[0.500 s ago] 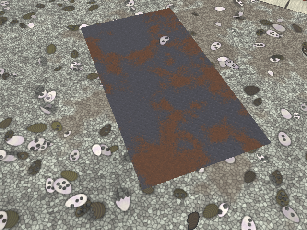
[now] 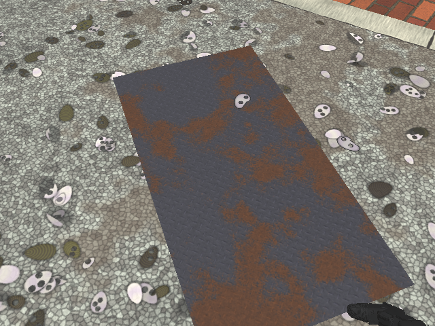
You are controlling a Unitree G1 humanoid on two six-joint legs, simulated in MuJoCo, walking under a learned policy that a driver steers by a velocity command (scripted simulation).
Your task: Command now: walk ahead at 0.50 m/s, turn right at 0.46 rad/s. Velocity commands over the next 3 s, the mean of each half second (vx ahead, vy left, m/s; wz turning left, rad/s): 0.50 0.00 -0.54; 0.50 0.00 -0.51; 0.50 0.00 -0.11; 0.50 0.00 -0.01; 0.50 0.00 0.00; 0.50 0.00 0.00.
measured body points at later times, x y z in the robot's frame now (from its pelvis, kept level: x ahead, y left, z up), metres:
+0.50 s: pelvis +0.26 -0.02 +0.00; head +0.29 -0.04 +0.45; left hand +0.53 +0.12 -0.10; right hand +0.14 -0.24 -0.14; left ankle +0.14 +0.11 -0.73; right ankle +0.36 -0.14 -0.71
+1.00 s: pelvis +0.51 -0.14 +0.01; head +0.53 -0.17 +0.46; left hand +0.62 +0.11 -0.11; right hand +0.57 -0.44 -0.09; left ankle +0.73 -0.11 -0.69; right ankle +0.37 -0.13 -0.73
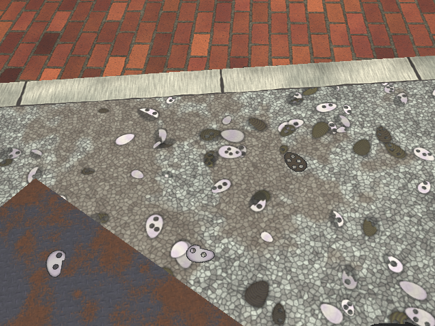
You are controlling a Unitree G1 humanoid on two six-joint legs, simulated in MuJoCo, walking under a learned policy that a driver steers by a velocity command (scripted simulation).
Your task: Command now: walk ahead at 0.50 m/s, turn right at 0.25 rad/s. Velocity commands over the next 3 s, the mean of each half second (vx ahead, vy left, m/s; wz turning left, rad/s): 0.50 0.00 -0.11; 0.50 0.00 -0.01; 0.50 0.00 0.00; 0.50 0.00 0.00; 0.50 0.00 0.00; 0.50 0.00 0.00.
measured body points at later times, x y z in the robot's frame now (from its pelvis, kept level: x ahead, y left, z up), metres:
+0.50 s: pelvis +0.28 +0.03 +0.01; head +0.31 +0.03 +0.45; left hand +0.46 +0.25 -0.11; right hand +0.23 -0.22 -0.13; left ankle +0.20 +0.11 -0.74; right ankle +0.44 -0.11 -0.70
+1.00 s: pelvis +0.55 -0.02 +0.01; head +0.56 -0.03 +0.46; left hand +0.51 +0.24 -0.13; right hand +0.69 -0.27 -0.12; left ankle +0.70 +0.13 -0.68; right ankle +0.47 -0.08 -0.74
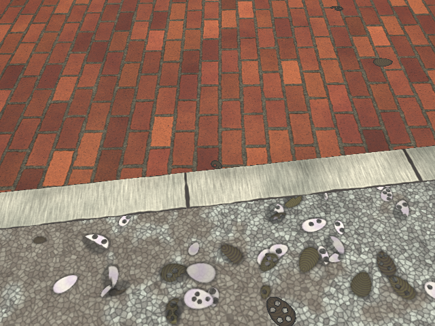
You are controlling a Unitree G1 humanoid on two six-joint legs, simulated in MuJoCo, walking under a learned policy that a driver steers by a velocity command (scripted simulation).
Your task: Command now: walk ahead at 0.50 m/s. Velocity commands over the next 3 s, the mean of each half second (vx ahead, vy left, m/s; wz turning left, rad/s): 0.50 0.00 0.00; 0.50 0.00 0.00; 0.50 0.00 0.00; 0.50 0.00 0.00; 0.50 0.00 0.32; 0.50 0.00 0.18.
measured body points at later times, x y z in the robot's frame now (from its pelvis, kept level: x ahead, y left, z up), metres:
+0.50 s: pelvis +0.27 +0.05 +0.00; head +0.29 +0.06 +0.45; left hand +0.39 +0.30 -0.14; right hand +0.24 -0.20 -0.14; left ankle +0.23 +0.11 -0.75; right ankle +0.39 -0.11 -0.68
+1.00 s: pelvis +0.54 +0.00 +0.00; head +0.56 -0.01 +0.45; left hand +0.52 +0.25 -0.14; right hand +0.64 -0.25 -0.14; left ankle +0.61 +0.15 -0.67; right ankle +0.53 -0.06 -0.75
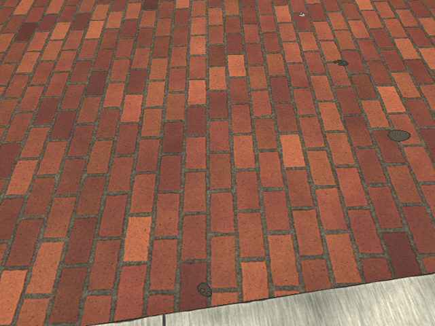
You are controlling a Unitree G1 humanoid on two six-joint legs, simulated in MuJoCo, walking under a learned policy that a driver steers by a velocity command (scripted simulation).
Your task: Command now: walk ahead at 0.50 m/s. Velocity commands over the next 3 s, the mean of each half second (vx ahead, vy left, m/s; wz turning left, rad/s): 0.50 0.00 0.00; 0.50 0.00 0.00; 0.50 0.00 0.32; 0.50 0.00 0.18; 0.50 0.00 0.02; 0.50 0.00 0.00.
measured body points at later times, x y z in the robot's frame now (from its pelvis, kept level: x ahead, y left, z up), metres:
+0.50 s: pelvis +0.27 +0.06 +0.00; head +0.29 +0.08 +0.45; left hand +0.33 +0.32 -0.15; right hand +0.29 -0.20 -0.14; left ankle +0.29 +0.12 -0.75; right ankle +0.27 -0.09 -0.66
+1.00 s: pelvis +0.53 +0.02 -0.02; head +0.55 +0.01 +0.43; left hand +0.57 +0.28 -0.15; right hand +0.56 -0.24 -0.16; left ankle +0.47 +0.14 -0.67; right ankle +0.53 -0.05 -0.75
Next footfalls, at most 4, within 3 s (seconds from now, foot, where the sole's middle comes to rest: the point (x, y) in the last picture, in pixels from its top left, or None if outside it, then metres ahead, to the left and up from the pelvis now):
0.28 left None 0.33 0.12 -0.78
0.86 right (257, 307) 0.57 -0.06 -0.78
1.34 left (208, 243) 0.86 0.11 -0.89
1.74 right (241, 181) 1.16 -0.02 -0.89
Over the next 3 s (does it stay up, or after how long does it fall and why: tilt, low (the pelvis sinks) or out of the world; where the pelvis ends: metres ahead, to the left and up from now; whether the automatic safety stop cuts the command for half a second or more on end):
stays up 1.61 0.19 -0.11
